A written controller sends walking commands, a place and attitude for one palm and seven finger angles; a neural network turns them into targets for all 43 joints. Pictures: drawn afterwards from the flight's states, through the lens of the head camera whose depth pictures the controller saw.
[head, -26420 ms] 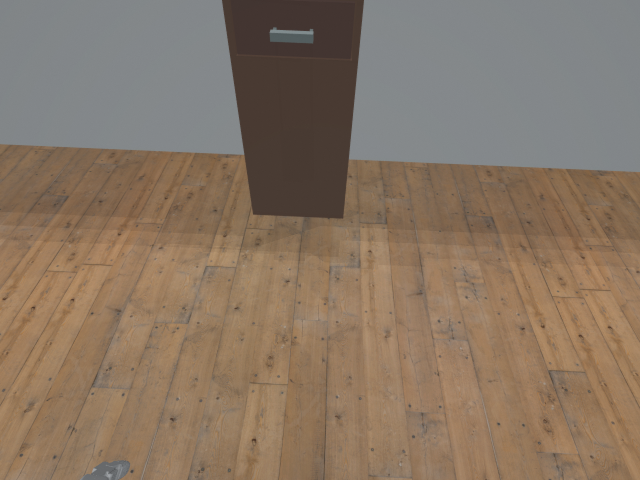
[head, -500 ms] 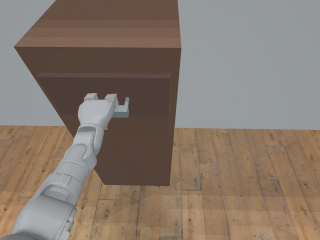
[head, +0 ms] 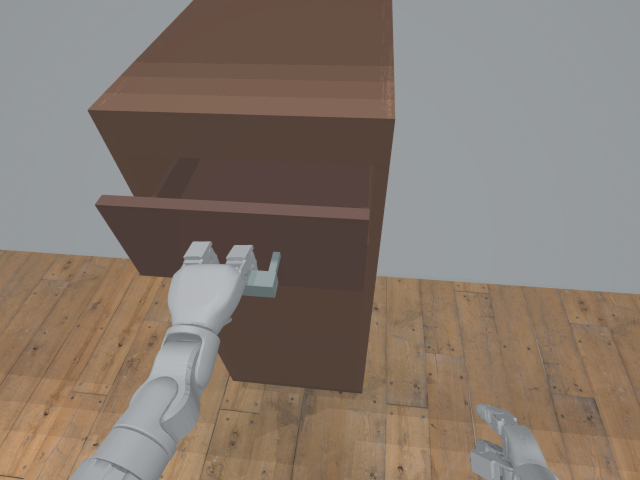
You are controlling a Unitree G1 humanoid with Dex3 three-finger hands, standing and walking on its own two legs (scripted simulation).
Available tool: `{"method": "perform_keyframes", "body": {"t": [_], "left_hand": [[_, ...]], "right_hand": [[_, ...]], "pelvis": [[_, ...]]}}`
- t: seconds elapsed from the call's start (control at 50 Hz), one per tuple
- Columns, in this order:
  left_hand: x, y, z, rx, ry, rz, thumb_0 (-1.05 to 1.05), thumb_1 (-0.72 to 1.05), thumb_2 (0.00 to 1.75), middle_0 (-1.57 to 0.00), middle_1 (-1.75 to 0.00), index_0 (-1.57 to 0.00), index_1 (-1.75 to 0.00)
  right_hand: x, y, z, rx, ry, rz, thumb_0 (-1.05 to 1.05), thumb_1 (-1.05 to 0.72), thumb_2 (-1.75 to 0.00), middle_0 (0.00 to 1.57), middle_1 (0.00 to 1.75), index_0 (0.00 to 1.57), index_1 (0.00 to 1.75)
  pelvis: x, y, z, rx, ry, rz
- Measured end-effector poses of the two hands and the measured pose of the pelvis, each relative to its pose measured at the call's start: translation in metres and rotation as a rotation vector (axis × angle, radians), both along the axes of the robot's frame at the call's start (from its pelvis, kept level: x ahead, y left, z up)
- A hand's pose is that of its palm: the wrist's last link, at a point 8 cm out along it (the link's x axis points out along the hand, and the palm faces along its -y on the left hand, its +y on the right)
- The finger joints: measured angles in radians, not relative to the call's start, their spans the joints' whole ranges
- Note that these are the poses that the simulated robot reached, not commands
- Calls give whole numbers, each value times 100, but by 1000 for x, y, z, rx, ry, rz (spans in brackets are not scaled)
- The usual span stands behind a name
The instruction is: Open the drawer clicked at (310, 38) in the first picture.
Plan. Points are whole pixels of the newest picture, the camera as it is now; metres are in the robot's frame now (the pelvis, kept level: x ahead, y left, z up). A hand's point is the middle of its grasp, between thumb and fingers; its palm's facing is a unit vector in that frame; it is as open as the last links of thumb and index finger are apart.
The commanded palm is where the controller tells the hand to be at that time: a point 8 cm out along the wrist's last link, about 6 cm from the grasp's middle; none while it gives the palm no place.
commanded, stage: pull the drawer open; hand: left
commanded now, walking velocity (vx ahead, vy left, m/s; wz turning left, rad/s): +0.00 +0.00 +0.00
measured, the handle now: (233, 268) +0.38 +0.16 +0.05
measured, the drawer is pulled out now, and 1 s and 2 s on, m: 0.10 0.26 0.30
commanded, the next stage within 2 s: open the thumb to release the handle in 1.40 s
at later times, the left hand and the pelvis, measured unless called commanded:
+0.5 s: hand (214, 336) +0.29 +0.16 +0.03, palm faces +0.02 -0.15 -0.99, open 5.8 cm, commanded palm +0.23 +0.18 +0.08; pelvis -0.01 -0.01 +0.00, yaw -3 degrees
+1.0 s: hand (183, 438) +0.17 +0.17 +0.03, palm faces +0.02 -0.16 -0.99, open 5.9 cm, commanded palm +0.12 +0.18 +0.08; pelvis -0.01 -0.02 -0.01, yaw -2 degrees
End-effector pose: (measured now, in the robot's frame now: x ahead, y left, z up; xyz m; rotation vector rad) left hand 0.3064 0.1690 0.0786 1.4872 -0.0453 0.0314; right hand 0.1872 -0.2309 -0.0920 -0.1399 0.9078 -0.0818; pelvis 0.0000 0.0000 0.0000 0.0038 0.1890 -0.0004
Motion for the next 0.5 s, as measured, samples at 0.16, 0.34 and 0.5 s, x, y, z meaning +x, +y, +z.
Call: {"method": "perform_keyframes", "body": {"t": [0.16,0.34,0.5], "left_hand": [[2,-1,2,17,38,12,2,68,82,-27,-134,-41,-135],[-3,0,4,-34,54,12,5,69,78,-25,-135,-42,-135],[-40,3,2,-64,28,2,6,70,77,-22,-135,-42,-135]], "right_hand": [[0,14,1,22,-11,28,1,-90,-90,20,30,20,30],[-46,-6,-7,19,54,-36,1,-90,-90,20,30,20,30],[-67,-34,-7,-6,61,-96,1,-90,-90,20,30,20,30]], "pelvis": [[-9,-7,1,7,-17,9],[-14,-14,3,17,-20,-25],[-11,-14,3,20,-20,-55]]}}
